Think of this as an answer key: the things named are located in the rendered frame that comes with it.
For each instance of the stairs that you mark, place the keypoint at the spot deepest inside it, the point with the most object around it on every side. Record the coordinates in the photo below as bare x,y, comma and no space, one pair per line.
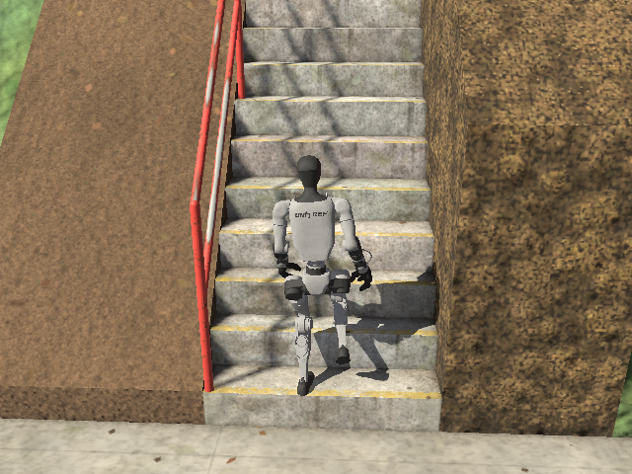
341,80

